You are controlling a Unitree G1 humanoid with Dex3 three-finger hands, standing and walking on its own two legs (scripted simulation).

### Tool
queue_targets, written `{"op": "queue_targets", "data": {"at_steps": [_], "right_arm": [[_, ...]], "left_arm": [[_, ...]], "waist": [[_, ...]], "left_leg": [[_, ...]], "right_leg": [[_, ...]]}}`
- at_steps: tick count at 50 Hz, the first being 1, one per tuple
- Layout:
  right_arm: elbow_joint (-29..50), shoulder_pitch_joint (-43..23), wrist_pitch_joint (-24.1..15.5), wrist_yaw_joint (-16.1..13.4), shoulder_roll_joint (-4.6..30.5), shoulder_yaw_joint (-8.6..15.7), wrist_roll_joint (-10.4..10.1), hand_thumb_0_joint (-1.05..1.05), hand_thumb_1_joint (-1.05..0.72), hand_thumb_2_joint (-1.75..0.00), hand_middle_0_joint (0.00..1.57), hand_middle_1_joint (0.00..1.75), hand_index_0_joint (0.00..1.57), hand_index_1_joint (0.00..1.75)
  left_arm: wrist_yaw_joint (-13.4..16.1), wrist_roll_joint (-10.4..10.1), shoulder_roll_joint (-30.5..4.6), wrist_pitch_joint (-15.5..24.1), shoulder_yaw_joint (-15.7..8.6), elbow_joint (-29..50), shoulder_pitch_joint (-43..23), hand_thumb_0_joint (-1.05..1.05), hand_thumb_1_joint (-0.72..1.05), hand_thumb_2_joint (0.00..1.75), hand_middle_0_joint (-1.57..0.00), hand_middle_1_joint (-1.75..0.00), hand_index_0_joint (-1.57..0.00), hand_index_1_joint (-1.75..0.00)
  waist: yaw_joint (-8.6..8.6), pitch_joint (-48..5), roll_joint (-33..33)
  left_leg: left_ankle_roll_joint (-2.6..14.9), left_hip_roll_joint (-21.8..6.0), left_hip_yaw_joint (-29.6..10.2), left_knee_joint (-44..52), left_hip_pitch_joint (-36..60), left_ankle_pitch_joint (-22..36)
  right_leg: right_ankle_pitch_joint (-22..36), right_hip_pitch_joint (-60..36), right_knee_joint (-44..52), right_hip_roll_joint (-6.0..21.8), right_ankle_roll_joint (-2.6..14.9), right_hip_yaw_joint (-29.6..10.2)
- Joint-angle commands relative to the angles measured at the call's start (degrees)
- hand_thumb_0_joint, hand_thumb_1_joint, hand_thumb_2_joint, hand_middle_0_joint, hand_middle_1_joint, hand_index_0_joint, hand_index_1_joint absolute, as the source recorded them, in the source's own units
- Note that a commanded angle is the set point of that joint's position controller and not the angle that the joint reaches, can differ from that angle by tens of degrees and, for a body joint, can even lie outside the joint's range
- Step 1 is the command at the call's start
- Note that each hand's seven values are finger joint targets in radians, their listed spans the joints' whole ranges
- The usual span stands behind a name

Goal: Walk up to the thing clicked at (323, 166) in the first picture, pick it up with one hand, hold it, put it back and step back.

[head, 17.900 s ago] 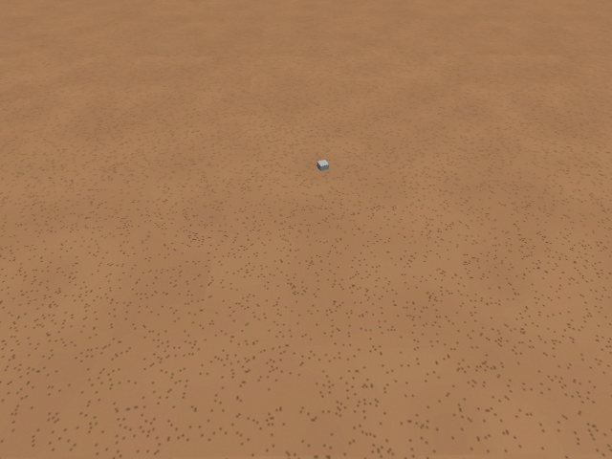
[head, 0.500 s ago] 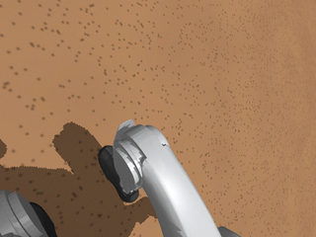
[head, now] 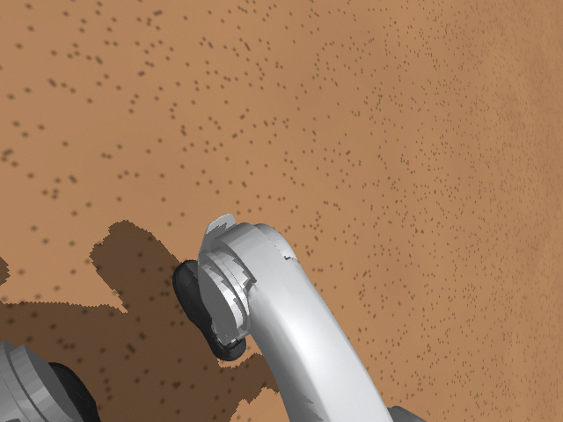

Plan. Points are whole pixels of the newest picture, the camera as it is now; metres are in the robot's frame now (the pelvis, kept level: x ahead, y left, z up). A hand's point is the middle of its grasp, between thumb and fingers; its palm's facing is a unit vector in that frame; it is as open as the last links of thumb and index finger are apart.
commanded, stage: close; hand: left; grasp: from above
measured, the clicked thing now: out of the picture +0.48 +0.31 -0.32
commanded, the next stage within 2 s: settle in 0.26 s
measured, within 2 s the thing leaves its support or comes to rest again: leaves its support in 0.66 s
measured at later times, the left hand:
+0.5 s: hand out of the picture +0.48 +0.29 -0.28, palm faces -0.28 -0.34 -0.90, open 6.3 cm
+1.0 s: hand out of the picture +0.48 +0.32 -0.21, palm faces -0.27 -0.33 -0.91, open 4.7 cm
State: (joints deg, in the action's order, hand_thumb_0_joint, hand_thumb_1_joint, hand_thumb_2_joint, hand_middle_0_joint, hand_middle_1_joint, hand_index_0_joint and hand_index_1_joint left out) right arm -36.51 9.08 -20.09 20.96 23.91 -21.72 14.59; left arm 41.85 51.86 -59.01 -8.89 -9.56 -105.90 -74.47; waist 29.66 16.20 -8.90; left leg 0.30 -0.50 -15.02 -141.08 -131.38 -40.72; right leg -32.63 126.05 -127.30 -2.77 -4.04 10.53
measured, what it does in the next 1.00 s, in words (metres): stands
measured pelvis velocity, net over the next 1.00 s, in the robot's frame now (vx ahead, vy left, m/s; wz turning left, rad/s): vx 0.01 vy -0.01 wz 0.05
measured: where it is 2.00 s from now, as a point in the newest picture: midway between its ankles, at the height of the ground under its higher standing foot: (159, 378)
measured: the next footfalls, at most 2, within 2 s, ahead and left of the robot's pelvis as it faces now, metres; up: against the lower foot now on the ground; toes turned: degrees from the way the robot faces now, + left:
none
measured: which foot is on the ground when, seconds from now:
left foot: down 0.00-1.00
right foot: down 0.00-1.00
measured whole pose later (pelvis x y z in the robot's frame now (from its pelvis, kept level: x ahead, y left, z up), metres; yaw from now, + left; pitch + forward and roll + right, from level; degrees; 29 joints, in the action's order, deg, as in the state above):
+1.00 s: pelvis +0.01 -0.01 +0.01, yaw +3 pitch +33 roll -13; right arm -42.3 13.4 -18.1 20.0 20.5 -14.1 10.8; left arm 32.6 51.4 -49.0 -14.6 -7.9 -94.6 -68.9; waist 24.4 5.9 -3.1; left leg -0.2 -0.3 -12.1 -138.3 -131.6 -40.8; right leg -33.8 127.7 -127.3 -1.7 -2.9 8.2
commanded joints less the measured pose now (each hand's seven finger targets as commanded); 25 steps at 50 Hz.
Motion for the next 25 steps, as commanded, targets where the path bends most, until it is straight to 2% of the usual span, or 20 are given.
{"op": "queue_targets", "data": {"at_steps": [1,3,6,7,12,13,15,18,19,20,22,25], "right_arm": [[-2.1,13.2,0.3,-0.3,19.7,4.7,-0.7,0.00,-0.89,-0.90,0.20,0.30,0.20,0.30],[-2.0,13.3,0.3,-0.3,19.2,4.4,-0.7,0.00,-0.89,-0.90,0.20,0.30,0.20,0.30],[-2.3,14.2,0.6,-0.5,19.3,4.4,-0.7,0.00,-0.89,-0.90,0.20,0.30,0.20,0.30],[-2.5,13.6,0.6,-0.6,19.4,4.6,-0.7,0.00,-0.89,-0.90,0.20,0.30,0.20,0.30],[-2.5,13.6,0.4,-0.6,19.3,4.5,-0.5,0.00,-0.89,-0.90,0.20,0.30,0.20,0.30],[-2.5,13.7,0.3,-0.6,19.3,4.6,-0.4,0.00,-0.89,-0.90,0.20,0.30,0.20,0.30],[-2.1,14.0,0.4,-0.6,19.4,4.6,-0.3,0.00,-0.89,-0.90,0.20,0.30,0.20,0.30],[-2.2,13.5,0.1,-0.4,19.2,4.6,-0.4,0.00,-0.89,-0.90,0.20,0.30,0.20,0.30],[-2.1,14.0,0.3,-0.4,19.6,4.6,-0.2,0.00,-0.91,-0.91,0.20,0.30,0.20,0.30],[-1.6,13.5,0.2,-0.4,19.4,4.4,-0.2,0.00,-0.91,-0.90,0.20,0.30,0.20,0.30],[-2.0,13.7,0.2,-0.5,19.5,4.6,-0.3,0.00,-0.91,-0.90,0.20,0.30,0.20,0.30],[-2.8,13.9,0.3,-0.4,19.2,4.6,-0.7,0.00,-0.91,-0.90,0.20,0.30,0.20,0.30]], "left_arm": [[2.1,1.0,-9.8,-0.1,1.8,5.3,-13.5,0.00,0.47,0.41,-0.83,-0.55,-0.87,-0.52],[1.5,1.1,-9.0,0.1,2.5,6.0,-13.4,0.00,0.49,0.40,-0.85,-0.54,-0.88,-0.51],[1.6,1.4,-9.9,0.2,2.0,5.8,-12.5,0.00,0.51,0.38,-0.87,-0.51,-0.90,-0.48],[1.7,1.5,-10.1,0.3,2.1,5.0,-12.7,0.00,0.53,0.37,-0.89,-0.51,-0.92,-0.48],[2.7,1.1,-10.4,0.4,1.4,4.6,-12.9,0.00,0.58,0.37,-0.92,-0.51,-0.95,-0.47],[2.5,0.8,-10.1,0.4,1.6,5.1,-12.8,0.00,0.58,0.38,-0.93,-0.51,-0.96,-0.48],[2.8,1.0,-10.6,0.1,1.2,5.0,-12.8,0.00,0.60,0.40,-0.94,-0.52,-0.97,-0.49],[2.9,0.3,-10.0,0.0,0.9,5.5,-13.7,0.00,0.64,0.39,-0.97,-0.50,-1.00,-0.47],[3.0,0.3,-10.2,-0.2,0.9,4.7,-13.2,0.00,0.66,0.35,-1.02,-0.56,-1.07,-0.50],[2.7,0.3,-9.6,-0.4,1.4,5.7,-13.7,0.00,0.73,0.41,-1.09,-0.53,-1.13,-0.50],[2.2,-0.3,-10.4,-0.5,1.1,5.7,-13.1,0.00,0.78,0.40,-1.13,-0.50,-1.17,-0.46],[1.2,0.0,-10.4,-0.8,0.8,6.2,-13.7,0.00,0.83,0.39,-1.17,-0.49,-1.20,-0.45]], "waist": [[5.01,-36.2,33.3],[4.97,-35.8,33.3],[4.73,-36.7,33.3],[4.98,-36.1,33.0],[4.64,-35.2,32.4],[5.30,-35.4,32.6],[4.99,-36.4,32.4],[5.06,-34.9,33.6],[5.28,-36.2,33.5],[5.67,-36.0,32.7],[5.36,-36.4,33.0],[4.68,-36.5,34.7]], "left_leg": [[-0.57,-3.0,3.2,15.9,25.2,10.5],[-0.49,-2.8,3.4,15.7,25.3,11.3],[-0.60,-2.9,3.5,15.8,26.2,12.8],[-0.49,-2.8,3.5,15.7,25.3,11.6],[-0.38,-2.8,3.7,15.6,24.1,10.3],[-0.41,-2.7,3.8,15.6,24.6,10.6],[-0.35,-2.9,4.0,15.4,24.5,11.2],[-0.69,-2.9,3.2,16.0,25.6,10.7],[-0.62,-3.1,3.4,15.9,25.8,11.1],[-0.47,-2.8,3.4,15.5,25.3,11.4],[-0.35,-2.8,4.0,15.3,24.8,11.8],[-0.74,-3.0,3.4,16.0,26.1,12.3]], "right_leg": [[11.0,-25.4,9.6,-1.8,4.54,6.1],[11.4,-25.0,9.4,-1.6,4.49,6.0],[12.5,-25.9,9.1,-1.9,4.55,5.9],[11.9,-25.7,9.2,-2.0,4.50,6.0],[10.9,-25.8,9.9,-1.8,4.34,6.0],[11.2,-26.4,9.8,-1.8,4.26,5.9],[11.7,-27.0,10.2,-2.0,4.30,5.8],[11.1,-24.8,9.6,-1.4,4.42,6.0],[11.5,-26.1,10.0,-1.9,4.39,6.0],[11.9,-26.1,9.9,-1.6,4.28,5.9],[12.3,-27.3,10.1,-1.8,4.15,5.5],[12.2,-25.7,9.3,-1.4,4.51,5.8]]}}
